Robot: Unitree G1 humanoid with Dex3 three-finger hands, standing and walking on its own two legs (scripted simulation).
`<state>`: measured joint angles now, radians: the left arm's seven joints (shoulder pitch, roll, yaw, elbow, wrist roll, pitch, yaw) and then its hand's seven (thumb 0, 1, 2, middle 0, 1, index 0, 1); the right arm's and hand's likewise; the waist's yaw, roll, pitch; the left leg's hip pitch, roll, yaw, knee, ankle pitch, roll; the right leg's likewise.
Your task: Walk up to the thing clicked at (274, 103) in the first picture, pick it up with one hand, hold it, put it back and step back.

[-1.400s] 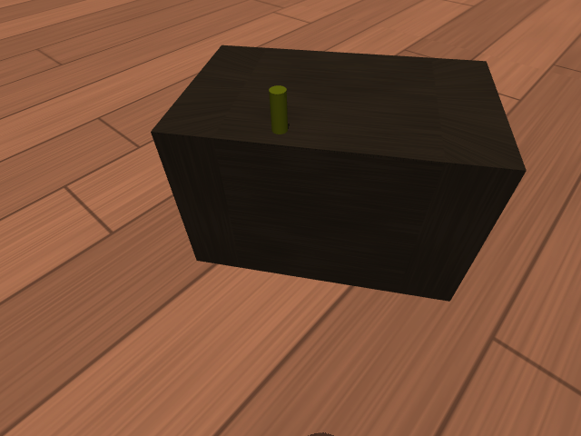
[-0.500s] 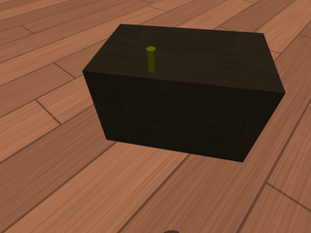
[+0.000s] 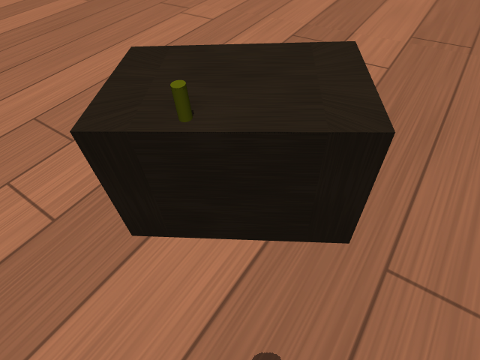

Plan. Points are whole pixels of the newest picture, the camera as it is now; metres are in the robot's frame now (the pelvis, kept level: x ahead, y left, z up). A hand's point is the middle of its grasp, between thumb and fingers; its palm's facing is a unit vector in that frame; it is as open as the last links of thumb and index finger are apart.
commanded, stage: walk up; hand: left
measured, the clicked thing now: (182, 101) +0.90 +0.19 -0.06
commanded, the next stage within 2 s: none
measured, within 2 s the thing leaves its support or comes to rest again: neither
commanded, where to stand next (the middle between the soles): +0.50 +0.04 m, yaw -9 degrees
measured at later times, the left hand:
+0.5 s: hand (119, 350) +0.21 +0.25 -0.14, palm faces -0.07 -0.92 -0.38, open 7.4 cm
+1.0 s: hand (139, 219) +0.50 +0.27 -0.13, palm faces -0.19 -0.86 -0.47, open 7.4 cm
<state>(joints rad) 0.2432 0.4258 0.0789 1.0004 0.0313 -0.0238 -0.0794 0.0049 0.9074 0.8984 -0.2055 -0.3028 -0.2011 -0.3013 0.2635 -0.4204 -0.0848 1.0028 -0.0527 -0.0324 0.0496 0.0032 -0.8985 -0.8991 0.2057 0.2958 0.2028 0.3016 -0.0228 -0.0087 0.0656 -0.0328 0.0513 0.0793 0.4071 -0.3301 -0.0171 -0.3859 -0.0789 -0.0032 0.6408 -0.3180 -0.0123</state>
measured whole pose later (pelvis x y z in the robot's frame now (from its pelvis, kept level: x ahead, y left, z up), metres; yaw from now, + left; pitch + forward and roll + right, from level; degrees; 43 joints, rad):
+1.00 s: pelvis +0.38 +0.00 -0.02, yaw -9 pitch -3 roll +0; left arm 0.31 0.40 0.06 0.82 0.01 -0.10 0.01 0.00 0.91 0.90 -0.21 -0.30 -0.20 -0.30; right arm 0.33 -0.42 -0.06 0.75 -0.02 0.01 0.07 0.00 -0.90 -0.90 0.20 0.30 0.20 0.30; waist -0.04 0.06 0.12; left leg -0.19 0.04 0.11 0.73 -0.47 0.04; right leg -0.40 -0.01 -0.07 0.65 -0.20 -0.04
